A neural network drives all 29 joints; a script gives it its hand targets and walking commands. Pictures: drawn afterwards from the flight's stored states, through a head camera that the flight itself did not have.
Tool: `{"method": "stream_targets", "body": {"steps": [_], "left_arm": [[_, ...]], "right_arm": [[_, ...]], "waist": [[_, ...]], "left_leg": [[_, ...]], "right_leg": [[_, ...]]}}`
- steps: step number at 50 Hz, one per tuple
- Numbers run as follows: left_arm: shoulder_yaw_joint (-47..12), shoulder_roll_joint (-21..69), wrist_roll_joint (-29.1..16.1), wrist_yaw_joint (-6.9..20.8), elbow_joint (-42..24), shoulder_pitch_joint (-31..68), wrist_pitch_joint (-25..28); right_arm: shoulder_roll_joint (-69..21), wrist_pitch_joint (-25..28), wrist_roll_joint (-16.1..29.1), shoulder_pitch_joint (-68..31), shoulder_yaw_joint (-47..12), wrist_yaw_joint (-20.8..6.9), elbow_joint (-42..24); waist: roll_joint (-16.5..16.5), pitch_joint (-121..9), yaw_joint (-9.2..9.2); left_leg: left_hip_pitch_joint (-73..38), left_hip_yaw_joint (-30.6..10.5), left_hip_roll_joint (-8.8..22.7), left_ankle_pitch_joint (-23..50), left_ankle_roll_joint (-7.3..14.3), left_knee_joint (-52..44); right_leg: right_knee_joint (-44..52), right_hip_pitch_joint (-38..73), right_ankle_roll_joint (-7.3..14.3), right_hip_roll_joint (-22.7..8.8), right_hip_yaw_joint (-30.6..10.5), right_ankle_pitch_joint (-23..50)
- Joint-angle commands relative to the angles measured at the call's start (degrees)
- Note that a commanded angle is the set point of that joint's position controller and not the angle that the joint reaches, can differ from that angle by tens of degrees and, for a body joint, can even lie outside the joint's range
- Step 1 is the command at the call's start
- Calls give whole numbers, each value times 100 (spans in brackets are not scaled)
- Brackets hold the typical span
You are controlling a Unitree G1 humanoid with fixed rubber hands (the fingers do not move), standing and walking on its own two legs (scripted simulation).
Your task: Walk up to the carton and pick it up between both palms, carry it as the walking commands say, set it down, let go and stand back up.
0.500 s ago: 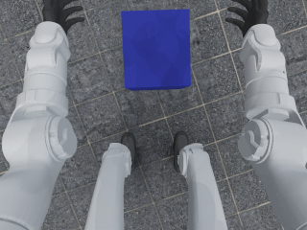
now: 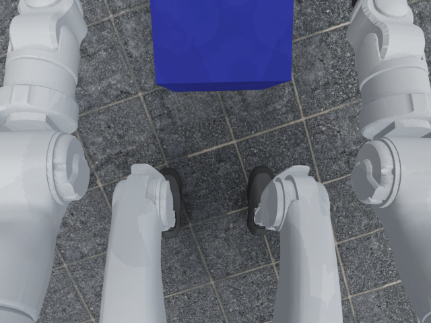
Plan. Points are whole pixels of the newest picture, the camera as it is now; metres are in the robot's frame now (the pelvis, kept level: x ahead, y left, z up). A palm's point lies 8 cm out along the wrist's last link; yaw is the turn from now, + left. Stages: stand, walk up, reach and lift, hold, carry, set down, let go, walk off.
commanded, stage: reach and lift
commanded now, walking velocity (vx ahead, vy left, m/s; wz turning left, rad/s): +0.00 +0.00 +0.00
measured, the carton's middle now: (219, 23) +0.58 +0.00 -0.34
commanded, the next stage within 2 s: none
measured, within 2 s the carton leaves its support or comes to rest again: neither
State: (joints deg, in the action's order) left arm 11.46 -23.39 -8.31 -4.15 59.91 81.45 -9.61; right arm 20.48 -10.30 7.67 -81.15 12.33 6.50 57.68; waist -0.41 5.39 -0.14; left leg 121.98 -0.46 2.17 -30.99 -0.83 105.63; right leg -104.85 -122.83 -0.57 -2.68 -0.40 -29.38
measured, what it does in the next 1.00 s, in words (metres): lowers itself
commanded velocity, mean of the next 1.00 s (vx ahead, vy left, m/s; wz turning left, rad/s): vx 0.00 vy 0.00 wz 0.00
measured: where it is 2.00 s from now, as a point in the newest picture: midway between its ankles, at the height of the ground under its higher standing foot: (214, 213)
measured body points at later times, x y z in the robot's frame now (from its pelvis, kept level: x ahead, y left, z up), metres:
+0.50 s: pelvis -0.01 +0.00 -0.09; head +0.37 +0.01 +0.13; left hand +0.57 +0.20 -0.27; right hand +0.57 -0.19 -0.27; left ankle +0.09 +0.13 -0.43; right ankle +0.10 -0.13 -0.43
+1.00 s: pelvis -0.01 +0.00 -0.10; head +0.37 +0.01 +0.12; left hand +0.57 +0.20 -0.28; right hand +0.57 -0.18 -0.27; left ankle +0.09 +0.13 -0.43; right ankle +0.10 -0.13 -0.43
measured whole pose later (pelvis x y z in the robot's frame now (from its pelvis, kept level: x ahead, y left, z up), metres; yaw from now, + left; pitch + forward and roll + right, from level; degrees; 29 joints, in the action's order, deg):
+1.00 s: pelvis -0.01 +0.00 -0.10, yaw +0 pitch +36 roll -1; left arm 1.5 -25.3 -15.6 -5.5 71.1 93.4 -4.3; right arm 24.1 -3.9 14.8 -93.3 4.1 5.9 71.2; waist -0.2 25.6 0.0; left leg 128.7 -1.4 1.4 -34.0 -0.7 127.0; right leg -125.7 -129.2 -1.5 -2.4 -1.5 -32.2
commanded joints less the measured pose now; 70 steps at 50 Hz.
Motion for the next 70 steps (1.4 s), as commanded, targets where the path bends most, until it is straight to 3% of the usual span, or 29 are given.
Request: {"method": "stream_targets", "body": {"steps": [1, 24, 30, 35, 46, 59, 66, 70], "left_arm": [[-32, -786, -50, -22, -340, 1525, 201], [-850, -949, -559, -120, 498, 2577, 579], [-1046, -1146, -807, -249, 151, 2894, 627], [-1138, -1148, -942, -282, 168, 2931, 609], [-951, -888, -751, -148, 650, 2600, 629], [-977, -605, -640, -162, 455, 3013, 635], [-885, -381, -457, -190, 484, 3114, 655], [-989, 193, -460, -35, 467, 3199, 673]], "right_arm": [[712, 212, 80, -1603, -16, -10, -351], [1087, 708, 623, -2625, -582, -48, 831], [1347, 785, 810, -2937, -727, 49, 509], [1314, 742, 920, -2963, -892, 69, 489], [1023, 736, 723, -2665, -787, -50, 850], [828, 767, 629, -3026, -780, 8, 774], [341, 744, 746, -3217, -1027, -38, 775], [-241, 733, 742, -3316, -1199, -150, 723]], "waist": [[4, -6409, 68], [167, -5293, -6], [177, -6178, -52], [157, -6070, -41], [61, -4998, 23], [115, -5164, 10], [33, -5033, 273], [-40, -4823, 257]], "left_leg": [[-2797, 424, -497, 1780, -81, -589], [-2605, 154, -309, 1815, -180, 1001], [-3239, 194, -300, 2082, -172, 1262], [-3177, 233, -285, 1953, -142, 1305], [-2497, 220, -328, 1742, -131, 1153], [-2826, 217, -394, 1722, -150, 1111], [-2897, 251, -432, 1674, -106, 1078], [-2705, 289, -470, 1621, -86, 1054]], "right_leg": [[269, 3870, -110, 552, 311, 1907], [-1316, 2967, -152, 326, 225, 1713], [-1539, 3390, -152, 298, 301, 1936], [-1562, 3426, -144, 295, 303, 1827], [-1419, 2888, -164, 355, 273, 1646], [-1364, 3144, -141, 451, 283, 1643], [-1362, 3288, -161, 523, 259, 1593], [-1318, 3436, -144, 557, 228, 1648]]}}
